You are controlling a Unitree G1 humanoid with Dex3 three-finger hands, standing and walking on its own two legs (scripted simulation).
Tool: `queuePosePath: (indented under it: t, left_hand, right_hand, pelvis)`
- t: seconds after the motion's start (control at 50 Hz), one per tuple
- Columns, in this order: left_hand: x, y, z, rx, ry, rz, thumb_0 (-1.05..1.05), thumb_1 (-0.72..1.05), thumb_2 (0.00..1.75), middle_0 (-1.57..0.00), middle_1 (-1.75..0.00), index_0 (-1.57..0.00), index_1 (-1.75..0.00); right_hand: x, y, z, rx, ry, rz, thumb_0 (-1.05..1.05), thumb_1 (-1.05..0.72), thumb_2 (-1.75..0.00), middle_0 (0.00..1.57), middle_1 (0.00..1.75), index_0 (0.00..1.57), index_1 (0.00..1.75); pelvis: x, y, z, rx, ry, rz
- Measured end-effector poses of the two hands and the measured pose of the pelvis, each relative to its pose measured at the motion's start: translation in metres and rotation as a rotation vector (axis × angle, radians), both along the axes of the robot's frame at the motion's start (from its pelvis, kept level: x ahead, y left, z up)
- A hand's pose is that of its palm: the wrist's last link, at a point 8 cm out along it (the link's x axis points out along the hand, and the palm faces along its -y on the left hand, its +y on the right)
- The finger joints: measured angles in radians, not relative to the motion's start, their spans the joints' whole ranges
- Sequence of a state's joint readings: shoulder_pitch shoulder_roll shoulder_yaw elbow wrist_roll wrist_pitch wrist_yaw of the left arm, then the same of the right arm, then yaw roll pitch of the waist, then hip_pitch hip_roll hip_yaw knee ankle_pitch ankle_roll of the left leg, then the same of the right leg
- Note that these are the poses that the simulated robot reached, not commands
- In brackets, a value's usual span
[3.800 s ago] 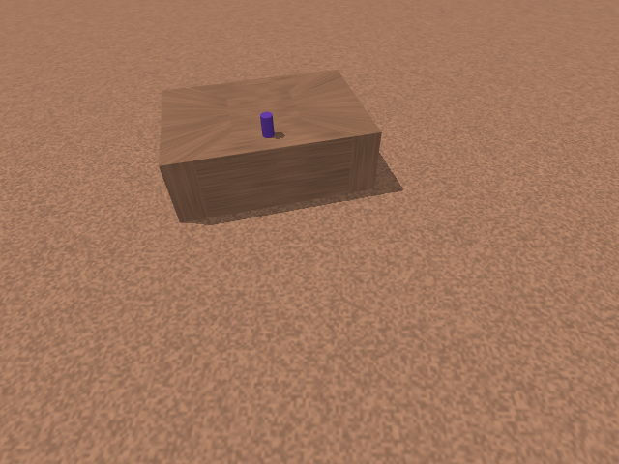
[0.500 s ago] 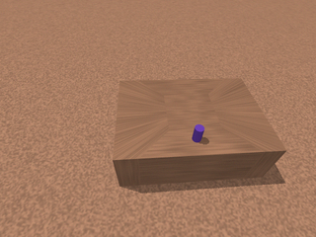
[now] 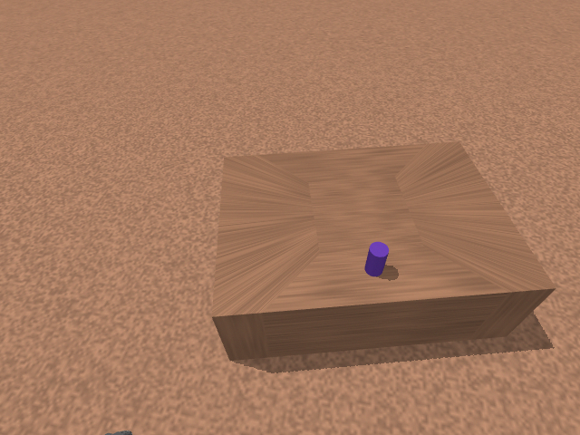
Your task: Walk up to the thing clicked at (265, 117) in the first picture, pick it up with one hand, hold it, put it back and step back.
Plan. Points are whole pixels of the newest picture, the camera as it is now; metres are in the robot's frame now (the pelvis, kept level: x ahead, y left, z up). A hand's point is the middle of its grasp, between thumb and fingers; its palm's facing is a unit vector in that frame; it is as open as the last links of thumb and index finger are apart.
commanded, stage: walk up
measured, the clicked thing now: (376, 259) +0.67 -0.20 -0.38
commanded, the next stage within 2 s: stand in 1.10 s
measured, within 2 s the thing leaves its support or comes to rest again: neither
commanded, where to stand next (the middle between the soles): +0.06 +0.00 m, yaw +0 degrees
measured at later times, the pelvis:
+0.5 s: pelvis +0.02 +0.00 +0.02, yaw +1 degrees
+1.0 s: pelvis +0.02 -0.01 +0.02, yaw +0 degrees
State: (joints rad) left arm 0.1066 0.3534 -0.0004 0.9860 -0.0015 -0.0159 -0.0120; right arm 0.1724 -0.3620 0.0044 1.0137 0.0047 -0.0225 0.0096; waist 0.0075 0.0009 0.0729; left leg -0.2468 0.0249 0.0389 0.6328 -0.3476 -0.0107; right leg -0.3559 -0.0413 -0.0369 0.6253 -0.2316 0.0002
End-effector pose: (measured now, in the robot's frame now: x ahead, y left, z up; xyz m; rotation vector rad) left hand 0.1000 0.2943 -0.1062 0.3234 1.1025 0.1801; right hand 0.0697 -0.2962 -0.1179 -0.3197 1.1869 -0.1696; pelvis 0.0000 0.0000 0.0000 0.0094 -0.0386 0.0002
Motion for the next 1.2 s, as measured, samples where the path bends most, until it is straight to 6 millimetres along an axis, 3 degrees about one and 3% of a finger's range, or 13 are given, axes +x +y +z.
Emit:
queuePosePath:
  t: [0.2,0.42,0.66,0.88,1.2]
  left_hand:
    - [-0.002,0.004,0.004,-0.018,0.059,0.046,0.00,0.90,0.90,-0.20,-0.30,-0.20,-0.30]
    - [-0.015,0.005,0.011,-0.006,0.113,0.086,0.00,0.90,0.90,-0.20,-0.30,-0.20,-0.30]
    - [-0.017,-0.001,0.012,-0.006,0.130,0.098,0.00,0.90,0.90,-0.20,-0.30,-0.20,-0.30]
    - [-0.005,-0.007,0.013,-0.011,0.114,0.085,0.00,0.90,0.90,-0.20,-0.30,-0.20,-0.30]
    - [0.008,-0.010,0.014,-0.010,0.088,0.059,0.00,0.90,0.90,-0.20,-0.30,-0.20,-0.30]
  right_hand:
    - [0.028,-0.004,0.019,-0.024,-0.004,0.003,0.01,-0.91,-0.90,0.20,0.30,0.21,0.30]
    - [0.045,-0.004,0.022,-0.011,-0.005,0.002,0.01,-0.91,-0.90,0.20,0.30,0.21,0.30]
    - [0.035,-0.002,0.016,0.012,0.040,-0.010,0.01,-0.91,-0.90,0.20,0.30,0.21,0.30]
    - [0.023,-0.006,0.015,0.008,0.064,-0.032,0.01,-0.91,-0.90,0.20,0.30,0.21,0.30]
    - [0.022,-0.009,0.016,0.005,0.056,-0.038,0.01,-0.91,-0.90,0.20,0.30,0.21,0.30]
  pelvis:
    - [0.011,0.001,0.014,-0.001,-0.002,0.005]
    - [0.017,-0.001,0.021,-0.002,-0.006,0.012]
    - [0.021,-0.005,0.023,-0.005,0.000,0.014]
    - [0.023,-0.008,0.023,-0.005,0.002,0.011]
    - [0.025,-0.009,0.024,-0.003,0.002,0.009]
